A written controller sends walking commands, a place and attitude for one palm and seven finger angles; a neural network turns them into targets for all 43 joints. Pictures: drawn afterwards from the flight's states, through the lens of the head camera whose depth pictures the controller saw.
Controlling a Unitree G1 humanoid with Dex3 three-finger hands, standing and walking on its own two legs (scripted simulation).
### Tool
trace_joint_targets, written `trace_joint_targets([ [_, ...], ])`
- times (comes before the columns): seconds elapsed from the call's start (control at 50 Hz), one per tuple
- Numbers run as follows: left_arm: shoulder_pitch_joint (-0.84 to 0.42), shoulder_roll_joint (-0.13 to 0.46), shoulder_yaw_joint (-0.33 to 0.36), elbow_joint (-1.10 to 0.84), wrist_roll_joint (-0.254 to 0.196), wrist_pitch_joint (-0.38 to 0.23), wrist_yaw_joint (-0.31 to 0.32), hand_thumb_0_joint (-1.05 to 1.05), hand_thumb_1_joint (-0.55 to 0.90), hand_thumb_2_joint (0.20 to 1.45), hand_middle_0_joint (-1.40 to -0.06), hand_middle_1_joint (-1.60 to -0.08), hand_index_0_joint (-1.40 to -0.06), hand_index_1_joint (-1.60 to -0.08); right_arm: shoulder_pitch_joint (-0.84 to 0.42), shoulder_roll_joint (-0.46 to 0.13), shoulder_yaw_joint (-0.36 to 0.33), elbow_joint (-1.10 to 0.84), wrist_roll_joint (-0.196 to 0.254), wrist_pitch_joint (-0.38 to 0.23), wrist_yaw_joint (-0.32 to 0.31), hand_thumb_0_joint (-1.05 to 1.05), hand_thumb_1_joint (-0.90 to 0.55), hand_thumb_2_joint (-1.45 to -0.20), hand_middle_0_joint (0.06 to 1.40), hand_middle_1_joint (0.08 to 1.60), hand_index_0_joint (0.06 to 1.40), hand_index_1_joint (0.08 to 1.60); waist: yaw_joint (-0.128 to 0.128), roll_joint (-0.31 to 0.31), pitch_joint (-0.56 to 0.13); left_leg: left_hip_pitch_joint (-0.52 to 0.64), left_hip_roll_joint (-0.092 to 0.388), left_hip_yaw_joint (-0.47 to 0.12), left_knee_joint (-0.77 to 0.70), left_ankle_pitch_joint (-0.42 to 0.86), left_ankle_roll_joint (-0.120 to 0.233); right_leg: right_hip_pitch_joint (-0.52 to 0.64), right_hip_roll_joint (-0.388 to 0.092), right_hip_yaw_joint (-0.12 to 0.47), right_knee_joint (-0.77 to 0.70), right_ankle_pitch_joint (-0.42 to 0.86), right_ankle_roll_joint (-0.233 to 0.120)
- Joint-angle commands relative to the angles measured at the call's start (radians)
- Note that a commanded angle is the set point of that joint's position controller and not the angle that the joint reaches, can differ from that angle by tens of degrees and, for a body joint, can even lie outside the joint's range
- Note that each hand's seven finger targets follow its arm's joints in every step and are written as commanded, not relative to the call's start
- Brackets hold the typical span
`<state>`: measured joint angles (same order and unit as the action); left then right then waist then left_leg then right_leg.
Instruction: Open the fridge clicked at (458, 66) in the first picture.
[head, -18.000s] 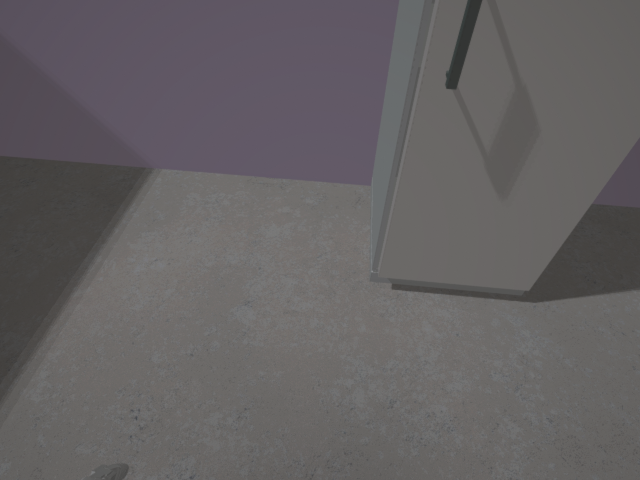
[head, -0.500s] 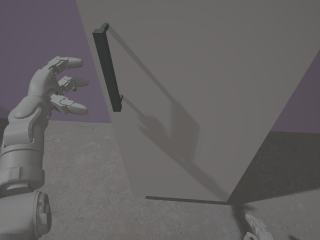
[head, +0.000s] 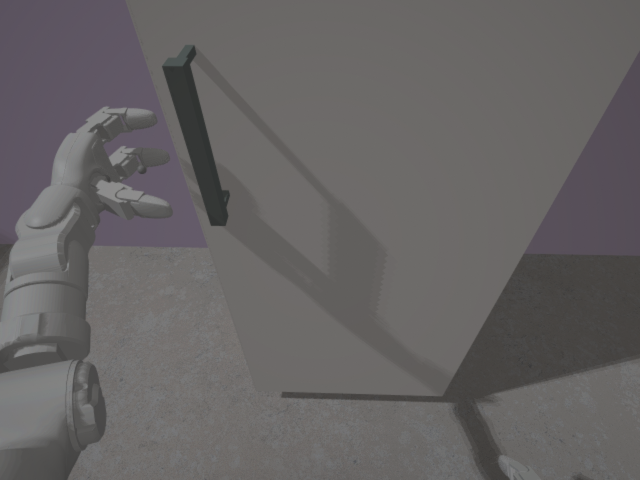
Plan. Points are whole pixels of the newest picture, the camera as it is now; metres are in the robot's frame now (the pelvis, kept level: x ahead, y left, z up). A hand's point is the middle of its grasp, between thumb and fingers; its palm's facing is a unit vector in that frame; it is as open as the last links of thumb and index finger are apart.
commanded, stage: move the hooked fingers beside the handle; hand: left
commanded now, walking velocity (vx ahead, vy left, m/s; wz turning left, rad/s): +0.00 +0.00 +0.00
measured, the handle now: (205, 145) +0.47 +0.15 +0.20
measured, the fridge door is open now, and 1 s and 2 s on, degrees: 0 0 0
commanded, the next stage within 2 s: feel for the door with the fingertips in 0.60 s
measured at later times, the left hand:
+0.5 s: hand (138, 165) +0.42 +0.22 +0.21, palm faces +0.00 -1.00 +0.00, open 14.0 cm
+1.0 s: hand (162, 170) +0.41 +0.19 +0.21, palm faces -0.04 -1.00 +0.00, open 14.0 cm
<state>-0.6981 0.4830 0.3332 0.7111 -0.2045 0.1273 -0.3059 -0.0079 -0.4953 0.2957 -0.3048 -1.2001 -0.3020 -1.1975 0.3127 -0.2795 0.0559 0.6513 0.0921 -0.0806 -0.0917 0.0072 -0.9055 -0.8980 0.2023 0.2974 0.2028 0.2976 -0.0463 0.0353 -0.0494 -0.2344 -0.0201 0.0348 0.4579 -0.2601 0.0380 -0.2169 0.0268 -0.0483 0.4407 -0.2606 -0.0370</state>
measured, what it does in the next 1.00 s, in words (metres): stands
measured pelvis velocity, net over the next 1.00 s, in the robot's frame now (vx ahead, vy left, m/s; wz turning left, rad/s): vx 0.00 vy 0.01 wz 0.01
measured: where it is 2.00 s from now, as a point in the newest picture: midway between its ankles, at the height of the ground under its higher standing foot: outside the picture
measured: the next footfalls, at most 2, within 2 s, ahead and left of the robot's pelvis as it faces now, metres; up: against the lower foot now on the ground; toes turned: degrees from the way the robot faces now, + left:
none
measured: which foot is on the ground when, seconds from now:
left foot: down 0.00-1.00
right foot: down 0.00-1.00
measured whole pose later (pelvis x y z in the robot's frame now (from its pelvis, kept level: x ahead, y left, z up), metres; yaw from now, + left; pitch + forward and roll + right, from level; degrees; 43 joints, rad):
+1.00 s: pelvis +0.00 +0.01 +0.00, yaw +0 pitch +2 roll +0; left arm -0.68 0.38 0.26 0.59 -0.22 0.16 -0.24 -0.01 -0.50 0.30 -0.30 -1.20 -0.30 -1.20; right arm 0.27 -0.27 0.06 0.65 0.09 -0.08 -0.08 0.01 -0.91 -0.90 0.20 0.30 0.20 0.30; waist -0.03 0.04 -0.05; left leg -0.23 -0.03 0.03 0.45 -0.25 0.05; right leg -0.21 0.01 -0.05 0.43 -0.25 -0.02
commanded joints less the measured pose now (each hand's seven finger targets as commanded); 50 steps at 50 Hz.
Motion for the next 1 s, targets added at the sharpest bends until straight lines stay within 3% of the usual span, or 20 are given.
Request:
trace_joint_targets([
  [0.0,-0.46,0.313,0.085,-0.311,-0.013,-0.09,0.002,0.0,-0.5,0.3,-0.3,-1.2,-0.3,-1.2,-0.07,-0.134,-0.055,-0.157,0.0,-0.044,-0.01,0.0,-0.9,-0.9,0.2,0.3,0.2,0.3,0.028,0.035,-0.315,0.183,0.027,-0.061,-0.015,0.358,0.019,0.079,-0.034,0.04,-0.027,0.392,0.002],
  [0.04,-0.485,0.279,0.058,-0.342,-0.021,-0.098,-0.006,0.0,-0.5,0.3,-0.3,-1.2,-0.3,-1.2,-0.075,-0.13,-0.053,-0.156,0.0,-0.052,-0.012,0.0,-0.9,-0.9,0.2,0.3,0.2,0.3,0.016,0.054,-0.316,0.211,0.029,-0.067,-0.012,0.36,0.016,0.056,-0.031,0.037,-0.031,0.378,0.001],
  [0.08,-0.475,0.229,0.016,-0.324,-0.034,-0.092,-0.016,0.0,-0.5,0.3,-0.3,-1.2,-0.3,-1.2,-0.075,-0.132,-0.054,-0.151,0.002,-0.054,-0.014,0.0,-0.9,-0.9,0.2,0.3,0.2,0.3,0.007,0.019,-0.292,0.216,0.034,-0.069,-0.013,0.343,0.019,0.032,-0.029,0.031,-0.04,0.353,0.003],
  [0.18,-0.472,0.248,0.025,-0.154,-0.029,-0.034,-0.015,0.0,-0.5,0.3,-0.3,-1.2,-0.3,-1.2,-0.058,-0.147,-0.052,-0.117,0.007,-0.048,-0.02,0.0,-0.9,-0.9,0.2,0.3,0.2,0.3,-0.001,-0.026,-0.183,0.129,0.028,-0.067,-0.03,0.217,0.017,-0.025,-0.031,0.028,-0.059,0.251,0.003],
  [0.2,-0.504,0.216,-0.004,-0.17,-0.027,-0.034,-0.014,0.0,-0.5,0.3,-0.3,-1.2,-0.3,-1.2,-0.069,-0.141,-0.051,-0.123,0.009,-0.049,-0.019,0.0,-0.9,-0.9,0.2,0.3,0.2,0.3,-0.006,0.006,-0.186,0.14,0.026,-0.069,-0.028,0.218,0.017,-0.037,-0.031,0.031,-0.056,0.25,0.002],
  [0.24,-0.503,0.234,0.01,-0.207,-0.016,-0.046,-0.002,0.0,-0.5,0.3,-0.3,-1.2,-0.3,-1.2,-0.07,-0.137,-0.051,-0.134,0.004,-0.053,-0.015,0.0,-0.9,-0.9,0.2,0.3,0.2,0.3,0.008,0.045,-0.238,0.163,0.025,-0.079,-0.022,0.257,0.012,-0.019,-0.033,0.031,-0.045,0.27,-0.003],
  [0.28,-0.52,0.221,-0.009,-0.25,-0.017,-0.071,0.006,0.0,-0.5,0.3,-0.3,-1.2,-0.3,-1.2,-0.069,-0.134,-0.053,-0.138,0.003,-0.049,-0.014,0.0,-0.9,-0.9,0.2,0.3,0.2,0.3,0.003,0.04,-0.288,0.198,0.028,-0.078,-0.01,0.294,0.012,-0.004,-0.034,0.032,-0.041,0.293,-0.002],
  [0.34,-0.535,0.259,0.043,-0.279,-0.031,-0.102,0.011,0.0,-0.5,0.3,-0.3,-1.2,-0.3,-1.2,-0.071,-0.131,-0.05,-0.142,-0.002,-0.056,-0.013,0.0,-0.9,-0.9,0.2,0.3,0.2,0.3,0.012,-0.004,-0.327,0.207,0.029,-0.084,-0.014,0.31,0.013,0.032,-0.027,0.033,-0.036,0.321,0.001],
  [0.4,-0.505,0.279,0.064,-0.222,-0.031,-0.099,0.01,0.0,-0.5,0.3,-0.3,-1.2,-0.3,-1.2,-0.075,-0.131,-0.045,-0.135,0.0,-0.052,-0.015,0.0,-0.9,-0.9,0.2,0.3,0.2,0.3,0.018,-0.019,-0.282,0.171,0.028,-0.072,-0.022,0.289,0.017,0.041,-0.029,0.037,-0.043,0.323,0.002],
  [0.5,-0.439,0.282,0.056,-0.132,-0.003,-0.059,0.01,0.0,-0.5,0.3,-0.3,-1.2,-0.3,-1.2,-0.067,-0.137,-0.046,-0.139,0.005,-0.038,-0.013,0.0,-0.9,-0.9,0.2,0.3,0.2,0.3,0.024,0.014,-0.218,0.123,0.027,-0.063,-0.031,0.269,0.013,0.02,-0.034,0.036,-0.045,0.304,0.0],
  [0.54,-0.486,0.237,0.01,-0.187,-0.005,-0.064,0.004,0.0,-0.5,0.3,-0.3,-1.2,-0.3,-1.2,-0.066,-0.134,-0.048,-0.146,0.004,-0.041,-0.011,0.0,-0.9,-0.9,0.2,0.3,0.2,0.3,0.013,0.051,-0.245,0.155,0.028,-0.073,-0.027,0.289,0.008,0.008,-0.033,0.031,-0.04,0.308,-0.004],
  [0.58,-0.443,0.226,0.01,-0.228,-0.02,-0.079,-0.006,0.0,-0.5,0.3,-0.3,-1.2,-0.3,-1.2,-0.064,-0.137,-0.056,-0.155,0.001,-0.041,-0.011,0.0,-0.9,-0.9,0.2,0.3,0.2,0.3,0.016,-0.003,-0.29,0.188,0.037,-0.074,-0.015,0.338,0.012,0.027,-0.03,0.027,-0.036,0.336,-0.001],
  [0.68,-0.489,0.268,0.051,-0.303,-0.046,-0.101,-0.015,0.0,-0.5,0.3,-0.3,-1.2,-0.3,-1.2,-0.068,-0.138,-0.053,-0.145,0.0,-0.048,-0.016,0.0,-0.9,-0.9,0.2,0.3,0.2,0.3,0.015,-0.018,-0.303,0.209,0.035,-0.079,-0.019,0.328,0.013,0.032,-0.025,0.03,-0.044,0.33,0.001],
  [0.7,-0.499,0.232,0.025,-0.319,-0.043,-0.096,-0.013,0.0,-0.5,0.3,-0.3,-1.2,-0.3,-1.2,-0.078,-0.132,-0.05,-0.148,0.002,-0.051,-0.015,0.0,-0.9,-0.9,0.2,0.3,0.2,0.3,0.013,0.034,-0.29,0.22,0.033,-0.082,-0.023,0.334,0.011,0.013,-0.023,0.029,-0.042,0.322,-0.002],
  [0.74,-0.493,0.197,0.003,-0.279,-0.038,-0.075,0.003,0.0,-0.5,0.3,-0.3,-1.2,-0.3,-1.2,-0.075,-0.13,-0.049,-0.134,0.003,-0.056,-0.013,0.0,-0.9,-0.9,0.2,0.3,0.2,0.3,0.008,0.037,-0.243,0.204,0.035,-0.089,-0.028,0.299,0.006,-0.025,-0.022,0.021,-0.049,0.278,-0.002],
  [0.8,-0.501,0.138,-0.044,-0.319,-0.029,-0.052,0.026,0.0,-0.5,0.3,-0.3,-1.2,-0.3,-1.2,-0.085,-0.126,-0.051,-0.136,0.003,-0.058,-0.007,0.0,-0.9,-0.9,0.2,0.3,0.2,0.3,0.008,0.079,-0.254,0.233,0.035,-0.096,-0.028,0.32,-0.002,-0.038,-0.023,0.018,-0.048,0.271,-0.006],
  [0.84,-0.474,0.115,-0.045,-0.309,-0.031,-0.036,0.042,0.0,-0.5,0.3,-0.3,-1.2,-0.3,-1.2,-0.085,-0.124,-0.052,-0.133,0.0,-0.058,-0.003,0.0,-0.9,-0.9,0.2,0.3,0.2,0.3,0.012,0.05,-0.262,0.233,0.037,-0.102,-0.028,0.326,-0.006,-0.036,-0.021,0.013,-0.044,0.269,-0.007],
  [0.88,-0.446,0.147,-0.012,-0.3,-0.033,-0.03,0.057,0.0,-0.5,0.3,-0.3,-1.2,-0.3,-1.2,-0.082,-0.129,-0.054,-0.129,-0.004,-0.049,-0.003,0.0,-0.9,-0.9,0.2,0.3,0.2,0.3,0.024,-0.015,-0.266,0.206,0.037,-0.094,-0.03,0.324,-0.002,0.0,-0.021,0.012,-0.046,0.283,-0.006],
  [0.94,-0.418,0.135,0.002,-0.358,-0.036,-0.026,0.076,0.0,-0.5,0.3,-0.3,-1.2,-0.3,-1.2,-0.106,-0.118,-0.051,-0.148,-0.003,-0.046,0.003,0.0,-0.9,-0.9,0.2,0.3,0.2,0.3,0.041,-0.034,-0.296,0.196,0.032,-0.081,-0.031,0.349,0.002,0.046,-0.024,0.019,-0.033,0.331,-0.002],
  [0.98,-0.441,0.103,-0.03,-0.381,-0.029,-0.03,0.091,0.0,-0.5,0.3,-0.3,-1.2,-0.3,-1.2,-0.11,-0.113,-0.05,-0.148,-0.004,-0.041,0.004,0.0,-0.9,-0.9,0.2,0.3,0.2,0.3,0.034,-0.04,-0.285,0.202,0.035,-0.079,-0.029,0.361,0.003,0.042,-0.026,0.018,-0.034,0.334,0.0],
])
